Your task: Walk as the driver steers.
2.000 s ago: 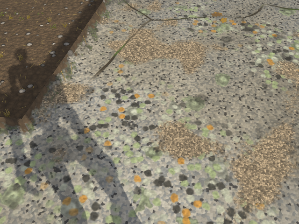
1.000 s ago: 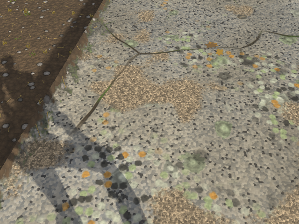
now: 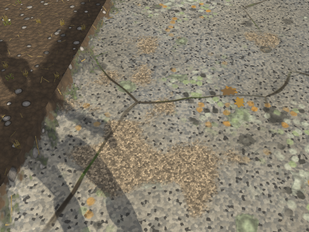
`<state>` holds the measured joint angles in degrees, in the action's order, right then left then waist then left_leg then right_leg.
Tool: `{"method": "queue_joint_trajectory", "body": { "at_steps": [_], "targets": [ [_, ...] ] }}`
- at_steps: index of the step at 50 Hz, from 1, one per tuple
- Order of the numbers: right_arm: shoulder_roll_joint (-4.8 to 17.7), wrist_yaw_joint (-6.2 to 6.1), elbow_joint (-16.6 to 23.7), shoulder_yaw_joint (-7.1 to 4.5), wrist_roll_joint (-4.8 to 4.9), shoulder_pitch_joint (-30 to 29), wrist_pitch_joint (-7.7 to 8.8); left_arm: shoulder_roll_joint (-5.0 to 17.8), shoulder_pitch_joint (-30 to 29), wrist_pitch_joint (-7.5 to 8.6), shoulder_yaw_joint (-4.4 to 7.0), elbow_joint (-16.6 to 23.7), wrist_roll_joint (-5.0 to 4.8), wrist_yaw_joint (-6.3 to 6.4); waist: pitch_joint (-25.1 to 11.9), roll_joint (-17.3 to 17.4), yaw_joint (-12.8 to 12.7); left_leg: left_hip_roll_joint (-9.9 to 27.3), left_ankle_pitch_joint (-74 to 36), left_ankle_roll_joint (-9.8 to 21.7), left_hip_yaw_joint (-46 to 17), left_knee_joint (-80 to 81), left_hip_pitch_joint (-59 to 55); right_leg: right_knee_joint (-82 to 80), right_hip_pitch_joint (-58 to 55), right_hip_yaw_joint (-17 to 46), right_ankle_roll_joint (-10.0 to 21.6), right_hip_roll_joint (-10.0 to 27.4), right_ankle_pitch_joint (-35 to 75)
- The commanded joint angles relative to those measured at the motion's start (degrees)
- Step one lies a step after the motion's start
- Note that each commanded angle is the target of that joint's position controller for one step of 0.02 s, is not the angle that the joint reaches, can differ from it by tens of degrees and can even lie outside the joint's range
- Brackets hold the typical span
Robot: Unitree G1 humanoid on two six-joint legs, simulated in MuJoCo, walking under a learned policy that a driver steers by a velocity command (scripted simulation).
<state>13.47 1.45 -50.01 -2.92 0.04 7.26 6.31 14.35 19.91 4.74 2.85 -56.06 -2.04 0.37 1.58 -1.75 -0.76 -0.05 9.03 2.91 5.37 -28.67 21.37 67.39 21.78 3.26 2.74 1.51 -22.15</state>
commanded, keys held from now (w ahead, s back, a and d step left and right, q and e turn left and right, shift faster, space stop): w+e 0.86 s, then e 0.14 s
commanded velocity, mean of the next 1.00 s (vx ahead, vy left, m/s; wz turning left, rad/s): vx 0.48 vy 0.00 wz -0.53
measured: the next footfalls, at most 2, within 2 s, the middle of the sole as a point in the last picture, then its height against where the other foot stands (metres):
right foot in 0.44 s outside the picture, level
left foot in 0.94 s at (180, 177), level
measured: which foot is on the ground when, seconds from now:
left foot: down 0.00-0.46, up 0.48-0.92, down 0.94-1.00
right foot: up 0.00-0.42, down 0.44-0.94, up 0.96-1.00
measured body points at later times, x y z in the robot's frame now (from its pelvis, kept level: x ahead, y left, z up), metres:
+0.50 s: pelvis +0.26 -0.07 -0.02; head +0.30 -0.08 +0.43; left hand +0.50 +0.14 -0.12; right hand +0.22 -0.34 -0.16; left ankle +0.10 +0.10 -0.66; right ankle +0.34 -0.16 -0.73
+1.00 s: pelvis +0.54 -0.12 -0.01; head +0.57 -0.14 +0.44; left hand +0.73 +0.10 -0.13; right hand +0.60 -0.45 -0.09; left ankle +0.69 -0.08 -0.73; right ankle +0.35 -0.16 -0.68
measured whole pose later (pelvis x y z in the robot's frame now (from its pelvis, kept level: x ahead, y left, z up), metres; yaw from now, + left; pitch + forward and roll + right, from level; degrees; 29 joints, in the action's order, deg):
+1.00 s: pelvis +0.54 -0.12 -0.01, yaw -34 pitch +3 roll +1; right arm 15.0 1.0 -42.1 -3.2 -1.2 0.8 7.3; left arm 16.6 19.8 1.6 4.9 -43.3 -1.2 1.6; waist 1.3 -1.3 -3.8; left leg -1.5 6.6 1.0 0.1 -30.6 27.5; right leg 55.5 14.6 12.0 1.1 -6.2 -32.1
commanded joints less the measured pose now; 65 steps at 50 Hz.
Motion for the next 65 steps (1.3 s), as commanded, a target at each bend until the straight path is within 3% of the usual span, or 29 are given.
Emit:
{"method": "queue_joint_trajectory", "body": {
  "at_steps": [1,3,5,11,17,20,21,22,23,24,25,26,27,28,29,33,38,43,45,46,47,48,49,50,52,55,57,61,65],
  "targets": [
    [3.84,0.05,0.28,-0.91,-0.75,2.84,0.85,3.94,0.91,-0.57,1.87,3.63,0.04,0.6,-3.24,8.0,0.59,15.13,-0.7,6.73,-14.91,19.14,-11.63,1.41,11.81,3.16,0.74,6.72,6.89],
    [4.92,-0.17,-0.88,-1.37,-0.97,3.38,1.22,2.0,1.55,-1.9,1.9,3.71,-0.06,0.66,-1.47,7.08,-0.45,14.58,-5.7,7.29,-9.5,21.02,-8.97,0.48,12.07,2.94,0.52,6.89,9.53],
    [6.05,-0.83,-1.76,-1.75,-1.18,4.52,1.3,2.52,-1.32,-2.47,2.35,5.11,0.27,0.8,-0.05,5.83,-0.37,14.51,-9.32,7.46,-5.93,21.67,-9.88,-2.46,16.13,3.9,0.04,6.84,14.15],
    [8.1,-2.6,-2.83,-2.12,-0.89,7.48,0.39,1.53,-11.54,-1.81,2.03,9.09,0.99,-0.99,2.22,4.11,2.23,14.23,-13.14,6.01,1.86,22.28,-15.62,-20.13,19.35,0.2,-0.53,5.61,26.94],
    [10.01,-3.02,-4.34,-2.95,0.36,12.39,-1.86,0.86,-20.56,-1.89,1.25,14.89,0.78,-3.31,4.89,3.78,4.78,17.83,-21.6,5.3,5.59,17.01,-27.64,-28.74,22.47,-5.42,1.55,4.24,19.61],
    [12.52,-3.38,-3.17,-3.67,0.95,9.74,-2.82,3.74,-16.13,-2.25,2.62,15.9,0.67,-3.89,0.0,7.25,0.45,17.61,-48.37,3.46,8.26,5.65,-28.43,-29.33,10.51,-10.73,4.62,-1.21,11.22],
    [13.2,-3.47,-2.79,-3.82,1.09,8.63,-3.22,5.93,-9.98,-2.32,3.8,14.8,0.42,-3.85,-3.45,7.7,-3.25,16.74,-54.03,2.65,8.93,-3.4,-27.0,-30.82,2.2,-11.76,6.27,-3.7,10.36],
    [13.02,-3.45,-2.23,-3.61,1.34,7.5,-3.28,9.57,-0.59,-2.35,5.81,12.44,0.4,-3.14,-8.34,5.97,-8.24,14.13,-48.71,0.51,9.78,-16.64,-20.63,-36.01,-12.51,-10.38,8.61,-5.68,14.72],
    [9.04,-3.17,-0.53,-2.37,-0.51,8.66,-2.53,15.49,5.58,-2.82,7.4,10.98,0.56,-1.72,-12.83,-4.86,-8.26,9.94,-14.8,-2.09,9.34,-35.97,-3.39,-36.81,-29.17,7.63,12.38,5.68,16.88],
    [2.9,-2.14,2.59,-0.37,-0.27,12.27,-0.14,18.41,2.92,-1.85,7.27,12.85,0.89,-2.02,-20.41,-13.75,-2.22,-2.74,24.87,-4.38,-2.09,-53.37,17.98,-47.15,-44.18,42.61,24.29,18.07,7.34],
    [8.14,-1.28,3.79,-1.47,1.98,4.49,2.17,12.95,4.56,-1.26,5.66,12.84,1.38,-2.41,-19.76,-5.04,-6.36,0.17,22.27,-2.51,-11.13,-55.15,24.3,-51.47,-43.98,41.31,20.89,17.44,7.5],
    [8.61,-0.99,5.1,-1.59,3.1,1.43,3.05,10.24,2.16,-0.67,4.91,12.81,1.43,-2.37,-12.84,-3.54,-5.28,2.58,17.09,-0.91,-10.47,-51.8,26.57,-50.96,-37.83,32.09,18.29,15.57,11.61],
    [8.14,-1.43,4.24,-1.62,2.08,1.61,3.13,8.44,-2.47,-0.34,4.29,13.77,1.08,-2.44,-8.37,2.21,-2.15,5.29,12.81,-0.78,-10.37,-46.49,23.19,-51.06,-28.53,24.8,16.1,12.78,17.49],
    [8.97,-1.79,3.69,-2.29,0.83,2.32,2.55,6.62,-6.0,-0.23,3.67,14.72,1.15,-2.27,-6.37,2.4,-0.1,6.92,10.63,-1.3,-10.21,-41.7,19.04,-51.69,-21.56,19.91,14.74,10.72,22.35],
    [9.08,-1.69,3.66,-2.59,0.52,3.44,1.6,5.9,-7.37,-0.17,3.26,15.52,1.61,-2.0,-5.83,1.44,1.48,7.86,9.2,-1.83,-10.48,-39.52,15.3,-52.95,-17.13,17.93,14.31,9.41,24.53],
    [6.79,-2.12,5.85,-2.34,-0.91,-0.22,-0.41,9.17,-4.84,0.12,3.92,15.41,1.2,-0.48,-3.27,0.85,1.66,6.59,2.29,-5.59,-8.42,-27.92,14.88,-55.16,-10.38,12.92,14.34,6.86,30.47],
    [5.01,-1.51,9.11,-1.34,-0.26,-10.43,0.07,9.48,-0.99,-0.62,4.02,14.76,0.87,0.42,-1.29,-2.89,-2.31,2.26,-13.28,-5.95,-7.77,-6.84,11.42,-54.03,-8.31,10.77,10.31,3.39,21.6],
    [7.75,-0.28,11.4,-1.82,0.47,-13.26,1.33,9.19,1.49,-1.29,4.04,13.8,0.51,0.75,-1.36,-4.35,-3.02,0.64,-10.86,-4.29,-9.64,0.6,8.53,-48.16,-14.15,17.71,9.11,6.38,17.8],
    [9.29,-0.26,10.93,-2.48,-0.04,-9.89,2.01,9.5,0.07,-2.06,4.22,14.46,0.83,1.28,-2.03,-6.34,-0.88,-0.61,-6.6,-2.67,-8.85,2.88,4.37,-42.27,-16.26,19.66,7.38,5.68,25.93],
    [10.21,-0.5,9.83,-3.04,-0.65,-5.16,2.39,8.68,-1.49,-2.4,3.93,15.37,0.82,1.4,-4.53,-6.39,1.82,-0.83,-9.84,-1.29,-7.64,5.81,-2.44,-36.52,-15.88,18.55,5.4,2.81,31.41],
    [12.84,-0.73,9.17,-3.73,-1.97,1.58,2.72,6.27,-2.96,-2.34,3.05,17.13,1.29,1.34,-11.51,-3.83,4.87,5.83,-19.6,1.97,-12.12,3.16,-15.93,-24.55,-10.71,15.68,2.74,-0.6,29.07],
    [16.29,-1.06,8.75,-4.33,-2.75,7.79,2.15,2.57,4.5,-2.24,2.03,17.62,2.28,1.4,-20.64,9.77,3.01,20.2,-38.33,8.63,-26.39,-1.43,-36.02,-6.18,4.19,9.52,-1.14,-7.52,-2.38],
    [15.91,-0.6,7.58,-4.37,-1.16,10.34,0.9,5.22,10.47,-1.97,1.92,18.45,0.7,1.22,-27.09,23.34,1.5,29.04,-30.15,15.93,-45.54,2.67,-43.43,7.22,16.33,7.89,-2.94,-8.27,-18.9],
    [10.63,-0.79,9.78,-3.07,-0.7,6.8,0.1,10.48,7.57,-2.62,3.25,17.11,0.01,1.41,-20.84,13.64,2.67,26.03,-23.13,13.82,-40.36,4.54,-37.26,12.68,19.7,9.13,-4.34,-4.3,-14.41],
    [6.68,-1.35,10.75,-1.44,-0.97,0.92,-1.46,11.86,-1.43,-4.49,4.03,19.0,0.85,1.64,-9.82,5.34,2.33,19.81,-25.88,10.25,-23.47,6.15,-21.62,10.42,18.61,4.3,-5.83,-0.69,-8.05],
    [8.23,-1.51,9.5,-1.91,-1.64,-1.99,-1.91,6.93,-0.5,-6.4,3.38,20.23,0.45,1.64,-5.01,9.19,-0.7,15.01,-24.81,9.48,-13.25,11.49,-8.55,1.45,11.35,0.62,-5.75,1.65,-4.06],
    [9.93,-1.76,8.61,-2.47,-1.53,-1.41,-1.9,5.23,-2.47,-6.48,2.71,21.6,0.95,1.72,-6.21,9.13,-0.18,16.15,-29.76,11.42,-11.66,12.66,-9.2,-4.38,10.67,0.1,-5.94,1.83,-1.65],
    [9.41,-1.34,7.05,-1.84,-0.3,-2.87,-2.74,3.35,-4.1,-5.95,1.45,21.34,2.2,1.11,-10.39,7.88,-0.73,14.59,-29.52,11.24,-7.61,12.33,-8.07,-19.9,-0.01,-0.54,-4.92,1.56,6.67],
    [9.79,0.1,5.05,-1.12,1.1,-2.34,-3.33,4.57,-6.07,-5.77,1.7,20.56,2.62,0.61,-7.77,8.45,-1.09,11.91,-13.77,8.16,-8.93,9.32,-6.0,-38.63,-10.38,-3.39,-3.55,-1.43,14.82]
  ]
}}
Velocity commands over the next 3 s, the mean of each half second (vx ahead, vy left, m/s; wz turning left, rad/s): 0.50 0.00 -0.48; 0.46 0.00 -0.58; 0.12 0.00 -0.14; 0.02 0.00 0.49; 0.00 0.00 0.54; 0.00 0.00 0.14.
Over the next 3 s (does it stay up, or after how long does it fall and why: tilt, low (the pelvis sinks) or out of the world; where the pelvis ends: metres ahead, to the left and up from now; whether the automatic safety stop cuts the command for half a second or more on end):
stays up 0.61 -0.15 0.00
